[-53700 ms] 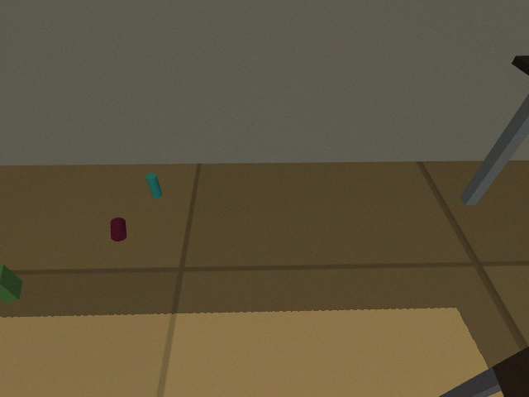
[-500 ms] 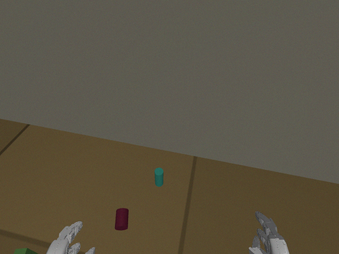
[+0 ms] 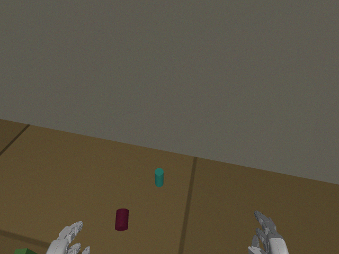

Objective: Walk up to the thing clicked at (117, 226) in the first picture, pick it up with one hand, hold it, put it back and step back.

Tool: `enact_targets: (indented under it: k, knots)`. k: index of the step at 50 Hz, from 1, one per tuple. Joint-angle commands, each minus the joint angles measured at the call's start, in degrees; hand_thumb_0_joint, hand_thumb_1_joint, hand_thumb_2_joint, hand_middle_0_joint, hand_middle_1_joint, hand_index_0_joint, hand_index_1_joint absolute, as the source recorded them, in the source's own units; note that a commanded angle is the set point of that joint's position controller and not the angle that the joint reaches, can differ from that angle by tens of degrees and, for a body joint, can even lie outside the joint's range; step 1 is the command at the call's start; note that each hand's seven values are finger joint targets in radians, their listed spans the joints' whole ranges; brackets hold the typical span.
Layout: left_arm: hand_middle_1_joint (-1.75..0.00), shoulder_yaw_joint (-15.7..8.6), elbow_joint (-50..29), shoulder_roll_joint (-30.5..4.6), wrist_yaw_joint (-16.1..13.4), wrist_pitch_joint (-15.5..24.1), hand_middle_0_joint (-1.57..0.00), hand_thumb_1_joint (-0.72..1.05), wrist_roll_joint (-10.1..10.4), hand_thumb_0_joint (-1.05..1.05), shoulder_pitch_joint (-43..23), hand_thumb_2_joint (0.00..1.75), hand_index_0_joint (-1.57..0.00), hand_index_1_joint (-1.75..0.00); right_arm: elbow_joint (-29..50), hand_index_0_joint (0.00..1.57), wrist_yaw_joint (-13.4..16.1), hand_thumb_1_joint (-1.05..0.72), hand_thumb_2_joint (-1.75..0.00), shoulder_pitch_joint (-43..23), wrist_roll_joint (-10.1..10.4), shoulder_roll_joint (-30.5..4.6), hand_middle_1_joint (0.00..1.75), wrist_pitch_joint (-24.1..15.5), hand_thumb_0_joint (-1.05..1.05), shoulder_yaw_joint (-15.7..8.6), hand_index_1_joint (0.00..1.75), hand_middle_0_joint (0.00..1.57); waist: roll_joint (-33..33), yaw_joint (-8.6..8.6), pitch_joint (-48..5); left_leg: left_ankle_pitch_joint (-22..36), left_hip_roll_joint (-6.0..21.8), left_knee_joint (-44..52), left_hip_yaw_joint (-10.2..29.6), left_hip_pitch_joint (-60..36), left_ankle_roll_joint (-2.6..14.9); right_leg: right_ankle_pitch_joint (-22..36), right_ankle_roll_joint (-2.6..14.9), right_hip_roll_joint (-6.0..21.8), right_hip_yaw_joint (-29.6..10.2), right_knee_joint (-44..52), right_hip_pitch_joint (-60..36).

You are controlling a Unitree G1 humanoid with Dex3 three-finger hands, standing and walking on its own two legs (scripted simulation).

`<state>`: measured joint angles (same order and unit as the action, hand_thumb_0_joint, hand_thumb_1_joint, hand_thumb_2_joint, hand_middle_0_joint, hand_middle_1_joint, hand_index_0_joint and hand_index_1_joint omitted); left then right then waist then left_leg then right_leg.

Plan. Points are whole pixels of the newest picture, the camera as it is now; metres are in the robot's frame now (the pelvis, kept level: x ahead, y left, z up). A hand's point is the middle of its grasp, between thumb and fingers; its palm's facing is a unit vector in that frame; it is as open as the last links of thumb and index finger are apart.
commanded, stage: stand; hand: left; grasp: from above
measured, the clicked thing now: (122, 219) +0.48 +0.22 -0.68
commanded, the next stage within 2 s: none
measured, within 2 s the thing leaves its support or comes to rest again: neither
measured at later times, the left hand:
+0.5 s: hand out of the picture +0.06 +0.23 -0.11, palm faces +0.01 -0.94 -0.34, open 7.4 cm
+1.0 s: hand out of the picture +0.04 +0.23 -0.09, palm faces +0.01 -0.94 -0.35, open 7.4 cm
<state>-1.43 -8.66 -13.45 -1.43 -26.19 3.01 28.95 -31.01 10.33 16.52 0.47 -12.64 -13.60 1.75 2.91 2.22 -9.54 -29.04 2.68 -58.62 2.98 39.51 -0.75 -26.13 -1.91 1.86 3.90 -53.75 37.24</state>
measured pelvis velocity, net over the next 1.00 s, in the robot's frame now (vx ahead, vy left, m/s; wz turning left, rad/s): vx -0.01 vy -0.01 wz -0.02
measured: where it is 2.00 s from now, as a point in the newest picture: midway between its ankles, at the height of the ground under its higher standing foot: outside the picture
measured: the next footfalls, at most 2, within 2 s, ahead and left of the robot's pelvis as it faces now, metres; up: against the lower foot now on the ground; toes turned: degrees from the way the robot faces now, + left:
none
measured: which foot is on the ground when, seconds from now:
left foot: down 0.00-1.00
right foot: down 0.00-1.00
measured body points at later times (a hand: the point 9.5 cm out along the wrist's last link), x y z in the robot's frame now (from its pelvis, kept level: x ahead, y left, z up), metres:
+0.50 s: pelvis -0.01 +0.00 +0.04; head +0.00 +0.00 +0.49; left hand +0.06 +0.28 -0.09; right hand +0.08 -0.29 -0.08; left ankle +0.00 +0.12 -0.68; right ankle +0.01 -0.14 -0.68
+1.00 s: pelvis -0.01 -0.01 +0.06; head -0.02 -0.02 +0.51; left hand +0.04 +0.28 -0.07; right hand +0.04 -0.29 -0.08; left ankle +0.00 +0.12 -0.68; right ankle +0.01 -0.14 -0.68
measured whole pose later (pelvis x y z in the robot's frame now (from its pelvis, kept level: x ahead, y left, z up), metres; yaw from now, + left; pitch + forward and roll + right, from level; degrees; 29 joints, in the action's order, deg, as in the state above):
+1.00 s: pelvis -0.01 -0.01 +0.06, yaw -1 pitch -4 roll +0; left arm -1.8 65.1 -16.5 -1.6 -0.1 -1.9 10.2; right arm -63.1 0.9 10.0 -1.5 -17.2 0.3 -1.7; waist 1.7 -0.6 3.1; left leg -11.6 1.1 -22.2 -0.8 6.3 -0.8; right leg -10.8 -1.8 2.9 1.5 -22.5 7.3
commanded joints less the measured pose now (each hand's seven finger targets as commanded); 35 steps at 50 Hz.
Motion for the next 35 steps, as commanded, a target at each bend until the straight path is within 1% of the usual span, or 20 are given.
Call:
enact_targets:
  k: [1, 2, 4, 5, 6, 7, 8, 9, 10, 12, 13, 15, 17, 20, 22, 25, 27, 31, 33, 35]
  knots:
    - [-0.27, -4.24, -11.65, -6.18, -0.39, 2.68, -0.19, 0.76, -0.16, 0.0, -1.71, 0.82, -0.19, -0.27, 8.97, 0.2, 0.89, -0.9, -0.9, -3.94, -0.07, -7.02, 0.3, -3.7, 0.0, -3.22, 0.3, 0.2, 0.16, 0.0, -4.58, 12.83, -2.3, 10.3, -0.67, -4.75, 1.21, 10.08, 1.66, -2.7, 0.65, 8.2, -3.58]
    - [-0.27, -3.97, -11.48, -6.26, -0.36, 2.73, -0.18, 0.71, -0.37, 0.0, -1.65, 0.79, -0.18, -0.27, 8.97, 0.2, 0.88, -0.9, -0.9, -3.81, -0.14, -7.16, 0.3, -3.73, 0.0, -3.29, 0.3, 0.2, 0.78, -0.05, -4.01, 13.19, -2.14, 10.59, -0.44, -4.74, 1.02, 10.09, 1.74, -2.81, 0.83, 7.7, -3.18]
    - [-0.28, -3.52, -10.76, -5.73, -0.39, 2.63, -0.19, 0.82, -0.41, 0.0, -1.14, 0.85, -0.19, -0.28, 8.9, 0.2, 0.85, -0.9, -0.9, -3.76, -0.15, -7.29, 0.3, -3.57, 0.0, -3.34, 0.3, 0.2, 0.91, 0.03, -3.74, 13.23, -1.83, 11.06, 0.23, -4.88, 0.82, 9.92, 1.83, -2.9, 1.07, 7.18, -2.7]
    - [-0.3, -3.85, 9.35, -9.91, -2.48, 14.83, -0.2, 0.9, -6.44, 0.0, -17.8, 0.9, -0.2, -0.3, -5.64, 0.2, -2.56, -0.9, -0.9, -7.09, -7.53, -13.92, 0.3, 2.82, 0.0, -5.37, 0.3, 0.2, -1.39, -4.2, 9.24, 24.66, 1.92, 16.39, 3.03, -8.51, 4.15, 10.86, 4.07, 1.0, -3.26, 7.58, -10.48]
    - [-0.3, -4.64, 19.4, -10.36, -2.17, 18.73, -0.2, 0.9, -7.01, 0.0, -11.49, 0.9, -0.2, -0.3, -5.79, 0.2, -4.43, -0.9, -0.9, -7.72, -7.36, -14.52, 0.3, 5.52, 0.0, -6.26, 0.3, 0.2, -4.09, -4.72, 4.76, 25.6, 1.29, 15.8, 1.43, -11.63, 4.53, 11.0, 5.92, 1.43, -5.57, 9.86, -12.66]
    - [-0.3, -4.51, 22.17, -11.34, -1.73, 20.54, -0.2, 0.9, -6.98, 0.0, -11.21, 0.9, -0.2, -0.3, -4.0, 0.2, -5.4, -0.9, -0.9, -6.84, -7.58, -15.67, 0.3, 6.91, 0.0, -6.75, 0.3, 0.2, -3.4, -3.48, 4.1, 21.57, 1.13, 15.63, 2.64, -12.09, 4.78, 10.55, 6.48, 1.2, -6.36, 10.69, -11.53]
    - [-0.3, -3.85, 24.93, -12.44, -1.51, 22.02, -0.2, 0.9, -7.08, 0.0, -11.66, 0.9, -0.2, -0.3, -4.69, 0.2, -6.41, -0.9, -0.9, -7.47, -6.77, -15.75, 0.3, 7.48, 0.0, -6.79, 0.3, 0.2, -2.19, -3.74, 2.35, 20.32, 0.71, 16.38, 2.68, -14.15, 4.8, 12.96, 6.1, 2.02, -7.14, 10.69, -14.55]
    - [-0.3, -3.92, 27.35, -12.55, -1.22, 22.91, -0.2, 0.9, -7.18, 0.0, -13.59, 0.9, -0.2, -0.3, -6.41, 0.2, -7.42, -0.9, -0.9, -6.88, -5.21, -14.11, 0.3, 7.76, 0.0, -6.6, 0.3, 0.2, -2.79, -3.37, 1.2, 21.06, -0.01, 16.9, 1.35, -15.37, 4.52, 15.64, 5.73, 2.83, -7.35, 10.5, -16.46]
    - [-0.3, -3.9, 30.0, -11.86, -0.88, 23.06, -0.2, 0.9, -6.77, 0.0, -14.75, 0.9, -0.2, -0.3, -7.53, 0.2, -8.33, -0.9, -0.9, -7.27, -4.06, -12.86, 0.3, 8.21, 0.0, -6.17, 0.3, 0.2, -4.56, -3.9, 2.38, 17.61, -1.06, 17.86, 0.49, -15.54, 4.12, 13.2, 5.49, 3.18, -7.53, 12.63, -16.18]
    - [-0.3, -3.83, 34.79, -11.33, -0.79, 23.59, -0.2, 0.9, -5.89, 0.0, -16.18, 0.9, -0.2, -0.3, -8.96, 0.2, -8.95, -0.9, -0.9, -8.43, -3.34, -12.64, 0.3, 8.5, 0.0, -6.69, 0.3, 0.2, -3.6, -4.39, 1.69, 18.68, 0.14, 19.72, 1.85, -17.76, 3.91, 14.15, 4.38, 2.79, -6.11, 13.31, -17.09]
    - [-0.3, -3.62, 37.87, -11.33, -0.98, 23.95, -0.2, 0.9, -6.06, 0.0, -16.71, 0.9, -0.2, -0.3, -10.47, 0.2, -9.3, -0.9, -0.9, -8.55, -3.38, -12.18, 0.3, 9.06, 0.0, -6.73, 0.3, 0.2, -4.49, -4.23, 3.29, 15.35, -0.05, 20.75, 1.73, -16.92, 3.85, 12.13, 4.34, 3.16, -6.37, 15.35, -17.36]
    - [-0.3, -3.62, 42.4, -11.23, -0.98, 25.03, -0.2, 0.9, -6.05, 0.0, -18.04, 0.9, -0.2, -0.3, -12.54, 0.2, -9.31, -0.9, -0.9, -8.4, -3.75, -12.45, 0.3, 9.69, 0.0, -6.92, 0.3, 0.2, -3.73, -3.55, 4.02, 16.05, 0.16, 21.98, 1.5, -19.76, 3.83, 13.32, 3.99, 3.45, -6.64, 17.22, -17.24]
    - [-0.3, -3.64, 46.17, -11.51, -0.96, 25.85, -0.2, 0.9, -5.96, 0.0, -19.15, 0.9, -0.2, -0.3, -14.49, 0.2, -9.19, -0.9, -0.9, -8.25, -3.76, -12.77, 0.3, 10.41, 0.0, -6.94, 0.3, 0.2, -1.82, -3.23, 6.38, 13.84, 0.73, 25.27, 1.95, -19.45, 3.57, 12.39, 3.45, 3.31, -6.12, 19.06, -18.56]
    - [-0.3, -3.57, 51.7, -11.41, -0.87, 26.46, -0.2, 0.9, -5.7, 0.0, -18.77, 0.9, -0.2, -0.3, -16.84, 0.2, -9.03, -0.9, -0.9, -8.28, -3.55, -13.13, 0.3, 11.1, 0.0, -6.96, 0.3, 0.2, -0.93, -3.3, 8.67, 12.48, 1.26, 28.78, 2.61, -20.56, 3.44, 12.19, 3.21, 3.16, -5.98, 22.65, -20.43]
    - [-0.3, -3.59, 55.02, -12.08, -0.89, 26.99, -0.2, 0.9, -5.53, 0.0, -18.28, 0.9, -0.2, -0.3, -18.56, 0.2, -8.88, -0.9, -0.9, -7.9, -3.26, -12.85, 0.3, 11.39, 0.0, -6.84, 0.3, 0.2, -2.69, -3.17, 7.28, 16.65, 1.18, 28.99, 1.76, -24.18, 3.1, 16.57, 3.3, 3.94, -6.61, 24.58, -22.54]
    - [-0.3, -3.47, 59.0, -12.53, -1.02, 27.21, -0.2, 0.9, -5.1, 0.0, -18.39, 0.9, -0.2, -0.3, -20.96, 0.2, -8.6, -0.9, -0.9, -6.73, -2.91, -13.07, 0.3, 11.67, 0.0, -6.55, 0.3, 0.2, -2.89, -2.71, 8.49, 19.06, 1.48, 32.13, 1.73, -26.1, 2.79, 19.15, 3.17, 4.32, -6.92, 27.2, -24.99]
    - [-0.3, -3.34, 61.16, -12.45, -1.12, 27.1, -0.2, 0.9, -4.96, 0.0, -18.57, 0.9, -0.2, -0.3, -22.4, 0.2, -8.43, -0.9, -0.9, -7.08, -2.78, -13.6, 0.3, 11.86, 0.0, -6.4, 0.3, 0.2, -1.44, -3.15, 9.69, 19.31, 1.85, 34.17, 2.01, -26.64, 2.58, 18.72, 2.87, 4.07, -6.51, 28.37, -26.22]
    - [-0.3, -3.01, 64.98, -12.76, -1.18, 27.03, -0.2, 0.9, -4.92, 0.0, -18.32, 0.9, -0.2, -0.3, -24.87, 0.2, -8.29, -0.9, -0.9, -7.06, -2.34, -13.9, 0.3, 12.03, 0.0, -6.16, 0.3, 0.2, -2.61, -3.29, 10.43, 20.78, 2.21, 36.61, 1.81, -29.53, 2.11, 19.1, 2.65, 4.25, -6.51, 31.08, -27.46]
    - [-0.3, -2.93, 66.03, -12.9, -1.22, 26.77, -0.2, 0.9, -4.89, 0.0, -19.63, 0.9, -0.2, -0.3, -25.59, 0.2, -8.15, -0.9, -0.9, -6.74, -2.37, -14.36, 0.3, 12.16, 0.0, -6.15, 0.3, 0.2, -1.5, -2.73, 11.72, 18.53, 2.65, 39.35, 2.31, -28.06, 2.1, 17.81, 2.35, 3.97, -6.23, 31.7, -28.51]
    - [-0.3, -2.73, 67.55, -12.51, -1.05, 26.54, -0.2, 0.9, -4.86, 0.0, -18.67, 0.9, -0.2, -0.3, -26.37, 0.2, -8.12, -0.9, -0.9, -7.53, -2.36, -14.53, 0.3, 12.26, 0.0, -6.04, 0.3, 0.2, -1.16, -3.34, 12.44, 15.29, 3.13, 41.14, 2.83, -28.29, 2.06, 16.58, 2.34, 3.91, -6.11, 32.18, -28.56]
